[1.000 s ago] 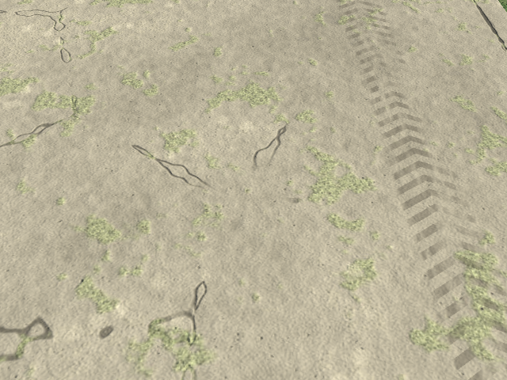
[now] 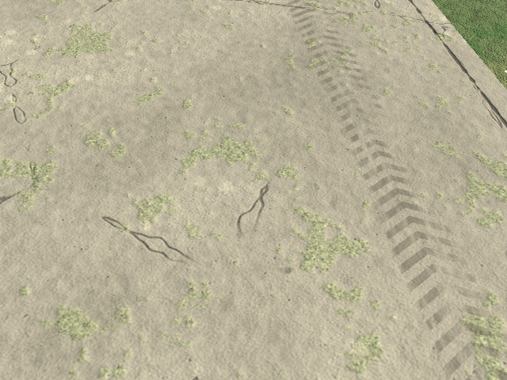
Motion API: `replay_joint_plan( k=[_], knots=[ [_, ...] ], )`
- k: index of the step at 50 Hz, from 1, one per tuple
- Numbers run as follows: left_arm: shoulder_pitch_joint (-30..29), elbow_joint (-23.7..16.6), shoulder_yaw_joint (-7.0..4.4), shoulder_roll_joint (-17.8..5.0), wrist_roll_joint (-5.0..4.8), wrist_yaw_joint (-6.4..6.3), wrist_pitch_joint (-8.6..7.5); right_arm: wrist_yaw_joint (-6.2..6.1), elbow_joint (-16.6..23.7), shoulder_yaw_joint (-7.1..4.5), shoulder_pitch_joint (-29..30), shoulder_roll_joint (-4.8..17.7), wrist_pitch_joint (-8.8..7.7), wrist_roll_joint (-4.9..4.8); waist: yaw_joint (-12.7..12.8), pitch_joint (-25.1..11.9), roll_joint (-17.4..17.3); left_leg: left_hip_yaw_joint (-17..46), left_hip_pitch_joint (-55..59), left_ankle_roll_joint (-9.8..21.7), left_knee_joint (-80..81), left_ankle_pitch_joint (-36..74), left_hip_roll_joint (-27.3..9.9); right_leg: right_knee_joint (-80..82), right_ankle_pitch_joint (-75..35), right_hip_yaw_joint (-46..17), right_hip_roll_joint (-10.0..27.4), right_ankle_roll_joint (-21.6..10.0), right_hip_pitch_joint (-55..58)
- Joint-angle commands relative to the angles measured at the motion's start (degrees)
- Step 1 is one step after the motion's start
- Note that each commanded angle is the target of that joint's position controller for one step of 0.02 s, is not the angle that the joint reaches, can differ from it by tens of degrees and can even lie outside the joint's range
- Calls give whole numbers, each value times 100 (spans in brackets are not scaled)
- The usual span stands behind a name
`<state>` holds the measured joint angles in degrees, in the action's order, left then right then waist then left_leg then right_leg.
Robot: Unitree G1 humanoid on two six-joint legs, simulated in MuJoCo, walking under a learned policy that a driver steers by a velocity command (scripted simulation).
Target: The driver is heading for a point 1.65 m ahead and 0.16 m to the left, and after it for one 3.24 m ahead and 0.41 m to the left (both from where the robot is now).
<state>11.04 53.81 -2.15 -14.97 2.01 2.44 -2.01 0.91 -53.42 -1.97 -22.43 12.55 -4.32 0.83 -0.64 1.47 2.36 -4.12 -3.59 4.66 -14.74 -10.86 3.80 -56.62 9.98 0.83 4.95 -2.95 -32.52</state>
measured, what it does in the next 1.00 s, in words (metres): walks ahead: right foot, then left foot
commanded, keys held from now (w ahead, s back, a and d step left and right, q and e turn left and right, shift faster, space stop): w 1.00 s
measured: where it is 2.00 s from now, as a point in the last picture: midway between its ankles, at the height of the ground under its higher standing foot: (259, 216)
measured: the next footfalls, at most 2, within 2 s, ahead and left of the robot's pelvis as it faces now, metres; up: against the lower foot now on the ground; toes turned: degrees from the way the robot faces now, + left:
right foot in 0.26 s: +0.33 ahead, -0.11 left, +0.00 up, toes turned -4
left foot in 0.82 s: +0.63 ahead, +0.06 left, +0.00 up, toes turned +4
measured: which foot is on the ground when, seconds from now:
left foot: down 0.00-0.28, up 0.30-0.80, down 0.82-1.00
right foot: up 0.00-0.24, down 0.26-0.84, up 0.86-1.00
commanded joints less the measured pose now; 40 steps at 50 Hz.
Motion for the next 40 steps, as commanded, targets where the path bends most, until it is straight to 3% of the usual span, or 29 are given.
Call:
replay_joint_plan(
  k=[1, 4, 9, 11, 12, 13, 14, 15, 16, 17, 18, 20, 22, 25, 30, 35, 38, 39, 40],
  knots=[
    [-547, -437, -21, -232, 10, 29, -17, -29, 103, -134, -221, 720, -102, -26, 1, 509, -517, 1087, -27, 761, 1063, 573, -1518, 641, -528, 43, 140, 166, -788],
    [-1149, -659, 42, -112, -22, 48, -43, -48, -27, -125, -392, 721, -126, -24, -122, 549, -561, 768, -14, 706, 999, 1186, -1422, 1574, -989, 227, -12, 193, -465],
    [-1493, -878, 24, -212, -40, 0, -80, -115, -240, -139, -565, 796, -104, 17, -131, 550, -580, 672, 675, 612, 627, 2412, -1673, 2335, -787, 324, -205, -87, -92],
    [-1109, -799, -33, -302, -41, -51, -126, -144, -272, -156, -438, 873, -79, 49, 78, 316, -653, 554, 926, 484, -22, 3830, -1680, 2550, -310, 428, -450, -279, 534],
    [-512, -620, -93, -398, -33, -96, -161, -144, -292, -171, -387, 928, -51, 69, 323, -27, -677, 465, 959, 404, -797, 4556, -1601, 2702, -116, 507, -654, -393, 1230],
    [470, -298, -173, -536, 15, -154, -217, -136, -292, -157, -353, 902, -21, 57, 715, -569, -535, 255, 587, 289, -1972, 4449, -1366, 2990, -241, 518, -710, -550, 2449],
    [1497, -113, -301, -985, 159, -232, -257, -122, -124, -86, -394, 699, -25, 9, 1021, -1307, -33, 68, -580, 188, -3704, 2628, -1099, 3073, 459, -807, 500, -847, 3949],
    [1654, -78, -428, -1487, 188, -240, -219, -58, -48, 14, -1090, 84, -29, -182, 600, -1891, 1330, 13, -2691, -60, -5722, -1745, 46, 3792, 972, -3776, 2038, -1609, 5271],
    [1197, -125, -391, -1190, -61, -198, -163, -109, -89, -142, -630, 730, -8, -46, 596, -1516, 401, 818, -3171, 64, -6128, -1692, -179, 4132, 1230, -3943, 1741, -1474, 4809],
    [621, -218, -297, -841, -111, -193, -173, -88, 57, -173, -147, 762, -45, -50, 390, -699, 189, 803, -3321, 109, -5987, -1109, -475, 4188, 974, -2897, 1542, -1294, 4006],
    [363, -230, -218, -531, -88, -173, -223, -71, 88, -142, 82, 647, -79, -49, 274, -338, -57, 766, -3123, 105, -5671, -736, -676, 4386, 238, -2272, 1284, -1160, 3336],
    [270, -110, -133, -266, -106, -207, -296, -12, 27, -124, 18, 489, 49, 103, -32, -119, 48, 713, -2601, -1, -5190, -529, -889, 4615, -497, -1442, 849, -889, 2594],
    [539, 38, -125, -284, -127, -210, -389, 55, 21, -110, 38, 360, 165, 134, -112, -118, 39, 599, -2503, -108, -5009, -458, -900, 4741, -1053, -1133, 754, -921, 2455],
    [847, 195, -151, -428, -161, -214, -437, 105, 222, -108, 673, 372, 250, 148, -76, 162, 3, 430, -3073, -274, -4517, 35, -1049, 5027, -1107, -797, 656, -959, 2489],
    [1285, 359, -100, -371, -156, -217, -403, 118, 585, -34, 1806, 303, 220, 76, 177, 384, 30, 141, -3329, -403, -3044, 918, -998, 5069, -1735, -367, 428, -840, 2788],
    [1744, 571, -90, -422, -95, -280, -362, 84, 841, 5, 2508, 339, 176, 58, 391, 474, 109, -21, -3276, -211, -2103, 968, -774, 4833, -2390, -294, 647, -833, 3608],
    [1605, 613, -119, -523, -56, -338, -329, 53, 853, -44, 2326, 446, 110, 61, 179, 394, 154, -70, -2810, 49, -1744, 385, -567, 4294, -3577, -210, 797, -733, 3986],
    [1506, 609, -135, -581, -44, -349, -320, 17, 736, -88, 1934, 518, 83, 67, -8, 186, 199, -136, -2259, 154, -1638, 158, -387, 3812, -4357, -142, 776, -658, 3991],
    [1409, 606, -143, -610, -51, -343, -295, -27, 478, -152, 1165, 603, 39, 85, -343, -202, 124, -223, -1379, 282, -1332, 211, -195, 2918, -4742, -20, 643, -572, 3894]
  ],
)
